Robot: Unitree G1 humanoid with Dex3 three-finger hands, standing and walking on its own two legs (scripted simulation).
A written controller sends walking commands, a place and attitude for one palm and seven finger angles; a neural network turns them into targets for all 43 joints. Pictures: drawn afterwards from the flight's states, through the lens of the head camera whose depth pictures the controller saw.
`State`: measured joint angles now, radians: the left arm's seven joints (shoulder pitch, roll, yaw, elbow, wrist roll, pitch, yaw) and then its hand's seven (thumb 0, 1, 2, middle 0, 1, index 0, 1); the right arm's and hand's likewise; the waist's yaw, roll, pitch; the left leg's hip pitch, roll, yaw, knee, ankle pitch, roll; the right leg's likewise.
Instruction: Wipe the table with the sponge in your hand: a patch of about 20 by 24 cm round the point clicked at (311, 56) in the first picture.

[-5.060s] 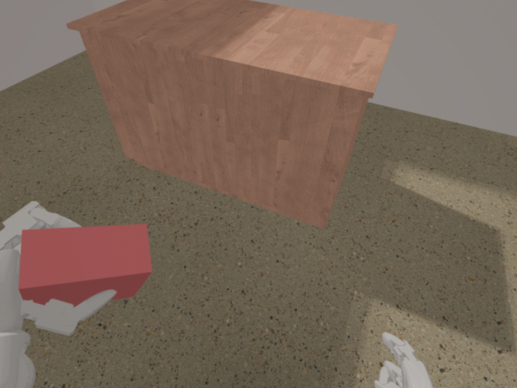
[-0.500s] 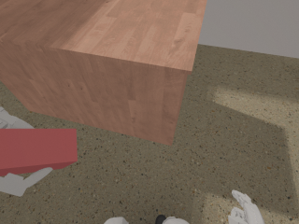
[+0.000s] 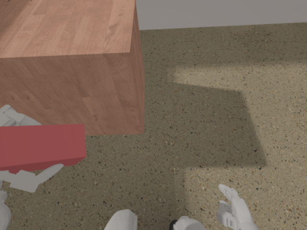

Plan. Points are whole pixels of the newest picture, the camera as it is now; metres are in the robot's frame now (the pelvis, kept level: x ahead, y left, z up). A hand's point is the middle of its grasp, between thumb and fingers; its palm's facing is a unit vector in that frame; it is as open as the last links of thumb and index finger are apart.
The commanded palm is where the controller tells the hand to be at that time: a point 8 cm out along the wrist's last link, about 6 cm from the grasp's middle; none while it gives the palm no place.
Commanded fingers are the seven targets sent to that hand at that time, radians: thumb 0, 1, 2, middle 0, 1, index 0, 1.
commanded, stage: turn to face it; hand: left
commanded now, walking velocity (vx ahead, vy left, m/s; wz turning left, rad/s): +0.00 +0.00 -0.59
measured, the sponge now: (56, 148) +0.24 +0.19 +0.15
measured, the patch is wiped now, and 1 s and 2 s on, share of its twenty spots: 0.00 0.00 0.00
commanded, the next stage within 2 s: take the last steps up to it in 0.54 s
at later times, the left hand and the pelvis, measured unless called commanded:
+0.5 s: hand (71, 154) +0.22 +0.15 +0.18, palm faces +0.19 -0.86 -0.47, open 10.0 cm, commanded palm +0.18 +0.20 +0.19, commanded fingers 0.00 0.10 1.30 -1.20 -1.60 -1.20 -1.60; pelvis -0.05 -0.03 +0.00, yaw -15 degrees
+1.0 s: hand (70, 174) +0.19 +0.14 +0.18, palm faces +0.17 -0.88 -0.44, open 10.0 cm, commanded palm +0.15 +0.19 +0.19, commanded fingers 0.00 0.10 1.30 -1.20 -1.60 -1.20 -1.60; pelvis -0.08 -0.03 +0.01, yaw -17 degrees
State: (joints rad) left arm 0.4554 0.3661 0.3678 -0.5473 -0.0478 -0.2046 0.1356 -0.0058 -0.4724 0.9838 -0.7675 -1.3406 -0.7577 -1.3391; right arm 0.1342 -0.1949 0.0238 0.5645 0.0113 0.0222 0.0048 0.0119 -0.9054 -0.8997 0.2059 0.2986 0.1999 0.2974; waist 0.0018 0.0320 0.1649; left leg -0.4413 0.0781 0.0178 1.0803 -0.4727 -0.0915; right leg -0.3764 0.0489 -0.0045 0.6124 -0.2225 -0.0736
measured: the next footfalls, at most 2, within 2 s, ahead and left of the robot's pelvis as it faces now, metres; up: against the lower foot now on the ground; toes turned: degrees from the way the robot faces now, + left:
left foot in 0.24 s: +0.02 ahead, +0.13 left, +0.00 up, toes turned -4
right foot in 0.50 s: -0.04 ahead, -0.15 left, +0.00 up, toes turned -25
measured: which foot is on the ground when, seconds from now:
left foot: up 0.00-0.22, down 0.24-0.50, up 0.52-0.82, down 0.84-1.00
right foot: down 0.00-0.26, up 0.28-0.48, down 0.50-1.00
